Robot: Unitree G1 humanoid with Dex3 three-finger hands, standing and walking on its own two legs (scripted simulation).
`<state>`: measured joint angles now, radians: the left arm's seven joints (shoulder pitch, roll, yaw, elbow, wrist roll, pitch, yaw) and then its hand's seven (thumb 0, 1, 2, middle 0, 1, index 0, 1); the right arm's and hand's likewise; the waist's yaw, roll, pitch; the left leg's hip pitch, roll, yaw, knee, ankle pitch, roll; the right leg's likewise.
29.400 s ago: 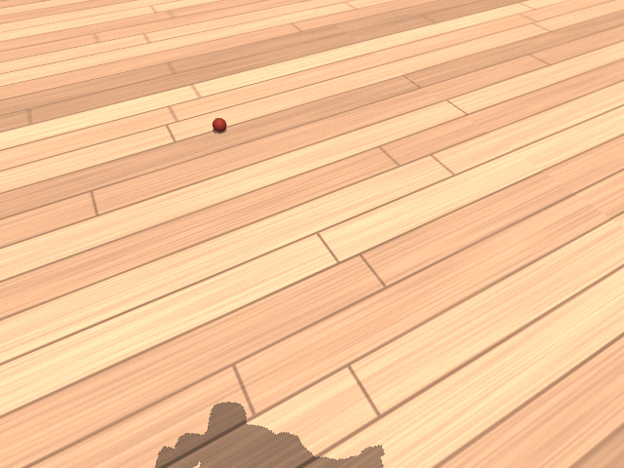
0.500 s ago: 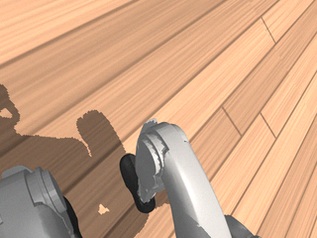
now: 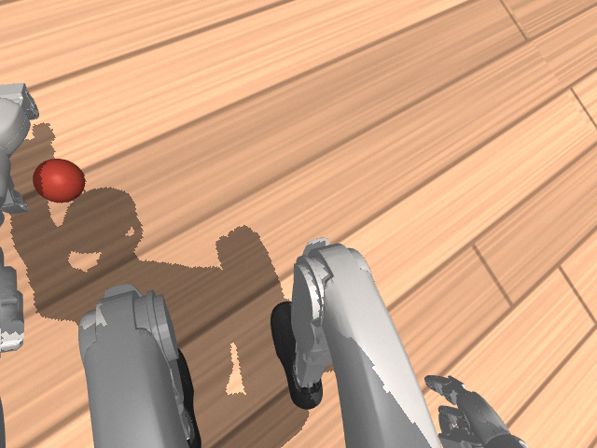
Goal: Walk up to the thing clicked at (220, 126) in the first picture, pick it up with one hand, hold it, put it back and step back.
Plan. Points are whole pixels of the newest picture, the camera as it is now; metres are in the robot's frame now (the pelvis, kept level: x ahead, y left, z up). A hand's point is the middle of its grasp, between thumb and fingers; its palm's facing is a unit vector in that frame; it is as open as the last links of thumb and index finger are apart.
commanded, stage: withdraw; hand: left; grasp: from above
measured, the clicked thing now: (59, 180) +0.54 +0.27 -0.32
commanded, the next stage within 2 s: home in 0.18 s
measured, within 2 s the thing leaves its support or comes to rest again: neither
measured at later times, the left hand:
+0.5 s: hand (19, 164) +0.51 +0.27 -0.17, palm faces -0.44 -0.15 -0.88, open 13.1 cm
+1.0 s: hand out of the picture +0.34 +0.24 +0.04, palm faces -0.17 -0.79 -0.59, open 7.5 cm
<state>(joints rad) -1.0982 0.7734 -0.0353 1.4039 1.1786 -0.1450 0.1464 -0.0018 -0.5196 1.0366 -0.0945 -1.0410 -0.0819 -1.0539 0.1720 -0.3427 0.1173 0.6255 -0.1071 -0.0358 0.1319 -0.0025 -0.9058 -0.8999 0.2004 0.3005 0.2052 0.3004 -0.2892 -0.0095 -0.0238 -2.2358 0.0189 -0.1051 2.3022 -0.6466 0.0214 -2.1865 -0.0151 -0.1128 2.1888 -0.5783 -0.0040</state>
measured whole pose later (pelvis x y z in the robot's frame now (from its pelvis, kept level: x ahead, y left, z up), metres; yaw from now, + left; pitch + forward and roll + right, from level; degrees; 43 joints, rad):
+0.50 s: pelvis +0.01 +0.00 -0.01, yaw +0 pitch +35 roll -8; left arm -1.02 0.74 0.10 1.36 1.13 -0.11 0.25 0.00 -0.29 0.93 -0.19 -0.78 -0.18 -0.80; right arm 0.24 -0.28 0.11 0.66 -0.11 -0.05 0.14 0.00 -0.90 -0.89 0.20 0.30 0.21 0.30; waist -0.29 0.04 -0.03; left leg -2.29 0.02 -0.10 2.35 -0.69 0.03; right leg -2.24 -0.01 -0.10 2.23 -0.62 0.00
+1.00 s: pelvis +0.02 +0.00 +0.16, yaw +5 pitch +30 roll -5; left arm -0.28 0.38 0.01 0.54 0.37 0.15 0.07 0.00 0.84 0.91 -0.22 -0.33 -0.22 -0.34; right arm 0.10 -0.27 -0.01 0.59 0.02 -0.05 0.02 0.00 -0.90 -0.89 0.20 0.30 0.21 0.30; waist -0.08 0.03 -0.21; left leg -1.71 0.01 -0.05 1.82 -0.64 0.02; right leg -1.68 -0.02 -0.07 1.75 -0.60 0.00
